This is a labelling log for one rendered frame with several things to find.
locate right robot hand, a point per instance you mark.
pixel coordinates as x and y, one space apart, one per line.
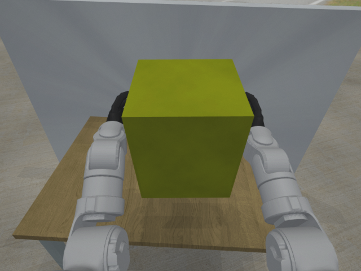
258 117

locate left robot upper arm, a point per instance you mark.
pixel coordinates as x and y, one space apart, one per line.
97 248

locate carton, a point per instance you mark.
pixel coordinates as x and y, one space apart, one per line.
187 122

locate table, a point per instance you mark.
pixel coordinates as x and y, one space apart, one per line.
228 224

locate robot right forearm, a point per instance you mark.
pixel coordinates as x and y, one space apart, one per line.
283 204

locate left robot hand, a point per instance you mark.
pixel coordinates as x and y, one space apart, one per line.
117 108

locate right robot upper arm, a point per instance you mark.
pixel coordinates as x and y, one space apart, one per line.
304 248

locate robot left forearm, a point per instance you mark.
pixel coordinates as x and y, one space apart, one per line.
101 199

